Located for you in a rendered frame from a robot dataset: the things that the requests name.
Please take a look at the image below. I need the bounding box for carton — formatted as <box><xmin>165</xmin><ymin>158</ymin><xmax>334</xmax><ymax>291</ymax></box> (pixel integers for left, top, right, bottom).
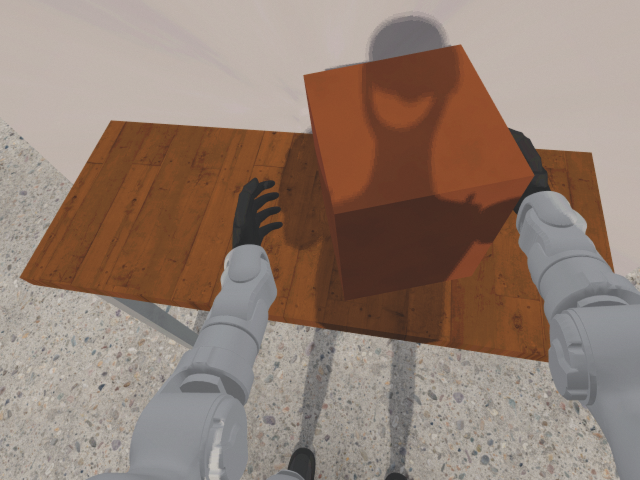
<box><xmin>303</xmin><ymin>44</ymin><xmax>535</xmax><ymax>301</ymax></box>

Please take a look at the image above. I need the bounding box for robot left upper arm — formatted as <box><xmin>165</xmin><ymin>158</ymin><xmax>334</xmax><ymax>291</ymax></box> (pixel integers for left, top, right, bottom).
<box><xmin>86</xmin><ymin>392</ymin><xmax>248</xmax><ymax>480</ymax></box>

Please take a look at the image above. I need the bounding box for robot left hand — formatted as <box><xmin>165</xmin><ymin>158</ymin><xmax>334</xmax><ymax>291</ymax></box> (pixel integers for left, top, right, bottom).
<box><xmin>232</xmin><ymin>178</ymin><xmax>283</xmax><ymax>249</ymax></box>

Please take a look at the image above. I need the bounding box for robot right upper arm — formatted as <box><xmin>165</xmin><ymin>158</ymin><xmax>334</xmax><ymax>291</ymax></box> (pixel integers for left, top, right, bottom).
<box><xmin>548</xmin><ymin>304</ymin><xmax>640</xmax><ymax>480</ymax></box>

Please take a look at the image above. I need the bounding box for left robot foot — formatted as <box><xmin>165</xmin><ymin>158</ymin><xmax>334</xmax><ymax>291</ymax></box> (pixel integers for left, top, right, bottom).
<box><xmin>288</xmin><ymin>448</ymin><xmax>315</xmax><ymax>480</ymax></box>

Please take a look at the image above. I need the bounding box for robot right hand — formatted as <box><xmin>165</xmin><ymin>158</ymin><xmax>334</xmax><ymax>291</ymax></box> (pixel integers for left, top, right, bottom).
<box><xmin>508</xmin><ymin>128</ymin><xmax>551</xmax><ymax>214</ymax></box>

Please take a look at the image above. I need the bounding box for left robot forearm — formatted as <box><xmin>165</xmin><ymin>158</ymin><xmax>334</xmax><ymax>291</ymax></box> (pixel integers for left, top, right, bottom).
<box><xmin>129</xmin><ymin>244</ymin><xmax>277</xmax><ymax>463</ymax></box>

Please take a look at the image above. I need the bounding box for right robot forearm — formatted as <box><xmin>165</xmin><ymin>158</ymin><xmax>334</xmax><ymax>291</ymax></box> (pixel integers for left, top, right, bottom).
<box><xmin>516</xmin><ymin>191</ymin><xmax>640</xmax><ymax>325</ymax></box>

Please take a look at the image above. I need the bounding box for table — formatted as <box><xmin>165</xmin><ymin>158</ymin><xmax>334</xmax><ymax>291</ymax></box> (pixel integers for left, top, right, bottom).
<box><xmin>19</xmin><ymin>120</ymin><xmax>615</xmax><ymax>362</ymax></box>

